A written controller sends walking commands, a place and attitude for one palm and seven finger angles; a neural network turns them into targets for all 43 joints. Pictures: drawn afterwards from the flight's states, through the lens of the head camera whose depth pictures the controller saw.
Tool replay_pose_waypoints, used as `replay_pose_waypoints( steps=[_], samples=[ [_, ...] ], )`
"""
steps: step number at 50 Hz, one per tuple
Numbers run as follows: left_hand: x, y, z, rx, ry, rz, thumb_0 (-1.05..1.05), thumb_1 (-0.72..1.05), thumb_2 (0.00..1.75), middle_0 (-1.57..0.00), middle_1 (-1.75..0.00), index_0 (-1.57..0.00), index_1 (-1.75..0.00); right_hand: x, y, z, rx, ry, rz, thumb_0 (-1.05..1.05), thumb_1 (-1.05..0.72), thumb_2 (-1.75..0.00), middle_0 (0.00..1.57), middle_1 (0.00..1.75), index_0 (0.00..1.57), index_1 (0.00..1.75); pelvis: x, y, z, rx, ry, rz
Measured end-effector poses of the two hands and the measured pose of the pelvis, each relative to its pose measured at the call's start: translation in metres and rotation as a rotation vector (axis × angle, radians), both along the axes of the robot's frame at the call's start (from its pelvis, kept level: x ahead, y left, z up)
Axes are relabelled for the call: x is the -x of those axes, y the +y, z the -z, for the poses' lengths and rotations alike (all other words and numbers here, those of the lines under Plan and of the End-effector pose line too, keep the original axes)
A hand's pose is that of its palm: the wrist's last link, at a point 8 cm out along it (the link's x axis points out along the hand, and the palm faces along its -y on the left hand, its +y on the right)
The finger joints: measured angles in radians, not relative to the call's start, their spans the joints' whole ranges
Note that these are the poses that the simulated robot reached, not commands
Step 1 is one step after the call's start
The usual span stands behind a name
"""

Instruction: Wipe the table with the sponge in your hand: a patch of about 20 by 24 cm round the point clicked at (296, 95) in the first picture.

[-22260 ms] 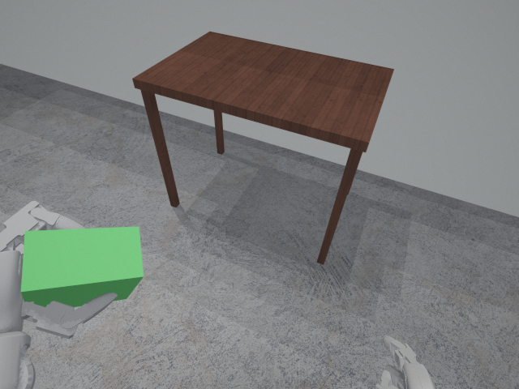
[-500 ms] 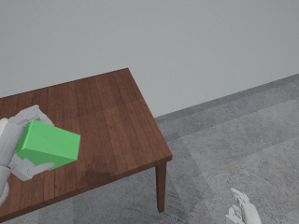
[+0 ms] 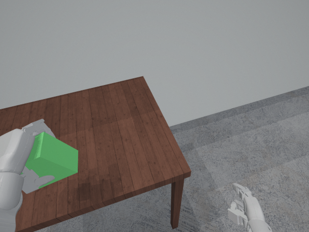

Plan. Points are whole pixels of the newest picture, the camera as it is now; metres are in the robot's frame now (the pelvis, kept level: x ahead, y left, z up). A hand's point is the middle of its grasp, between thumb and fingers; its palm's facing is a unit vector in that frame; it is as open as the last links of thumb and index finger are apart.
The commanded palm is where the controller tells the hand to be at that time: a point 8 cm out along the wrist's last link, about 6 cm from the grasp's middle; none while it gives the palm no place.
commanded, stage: turn the palm down, sponge in hand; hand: left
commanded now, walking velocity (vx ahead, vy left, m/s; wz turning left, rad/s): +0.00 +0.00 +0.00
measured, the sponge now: (47, 164) +0.22 +0.29 +0.10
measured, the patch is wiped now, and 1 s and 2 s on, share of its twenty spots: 0.00 0.00 0.00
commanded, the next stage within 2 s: move the sponge above the wiping area in 0.94 s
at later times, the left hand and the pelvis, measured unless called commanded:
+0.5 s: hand (38, 163) +0.21 +0.29 +0.12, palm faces +0.05 -0.11 -0.99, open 10.2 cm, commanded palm +0.18 +0.28 +0.19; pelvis -0.01 +0.00 +0.01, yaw +0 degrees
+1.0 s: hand (49, 159) +0.22 +0.27 +0.13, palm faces +0.05 -0.07 -1.00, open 10.2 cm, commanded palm +0.19 +0.26 +0.19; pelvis +0.00 -0.02 +0.01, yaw +0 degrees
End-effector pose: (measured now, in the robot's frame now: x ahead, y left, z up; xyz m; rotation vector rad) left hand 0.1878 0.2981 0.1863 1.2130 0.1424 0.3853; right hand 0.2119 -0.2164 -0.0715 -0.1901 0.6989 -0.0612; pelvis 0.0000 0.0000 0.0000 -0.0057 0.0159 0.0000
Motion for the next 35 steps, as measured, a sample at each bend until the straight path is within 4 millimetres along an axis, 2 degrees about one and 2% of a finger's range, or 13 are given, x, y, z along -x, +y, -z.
replay_pose_waypoints(
  steps=[7, 12, 19, 26, 35],
  samples=[
    [-0.002, -0.006, 0.007, -0.045, 0.097, 0.023, -0.01, -0.49, 1.02, -0.71, -1.36, -0.72, -1.35, -0.007, 0.017, -0.006, -0.007, -0.014, -0.036, 0.01, -0.9, -0.9, 0.21, 0.3, 0.2, 0.3, 0.003, 0.006, -0.005, -0.001, -0.015, -0.001],
    [-0.002, -0.008, 0.003, -0.104, 0.092, 0.033, -0.01, -0.5, 1.02, -0.71, -1.36, -0.72, -1.35, -0.009, 0.021, -0.007, -0.01, -0.001, -0.057, 0.01, -0.9, -0.9, 0.21, 0.3, 0.2, 0.3, 0.005, 0.007, -0.008, -0.001, -0.026, -0.002],
    [-0.002, -0.001, 0.002, -0.149, 0.116, -0.058, -0.01, -0.49, 1.02, -0.71, -1.36, -0.72, -1.35, -0.012, 0.021, -0.005, -0.02, 0.016, -0.073, 0.01, -0.9, -0.9, 0.21, 0.3, 0.2, 0.3, 0.007, 0.006, -0.01, -0.004, -0.043, -0.006],
    [-0.004, -0.014, 0.009, -0.197, 0.183, -0.031, -0.01, -0.49, 1.02, -0.71, -1.36, -0.72, -1.35, -0.019, 0.017, -0.007, -0.027, -0.001, -0.088, 0.01, -0.9, -0.9, 0.21, 0.3, 0.2, 0.3, 0.008, 0.002, -0.011, -0.008, -0.052, -0.006],
    [-0.007, -0.021, 0.004, -0.222, 0.165, -0.057, -0.01, -0.49, 1.02, -0.71, -1.36, -0.72, -1.35, -0.027, 0.011, -0.01, -0.047, -0.017, -0.091, 0.01, -0.9, -0.9, 0.21, 0.3, 0.2, 0.3, 0.006, -0.006, -0.011, -0.012, -0.06, -0.001]
  ],
)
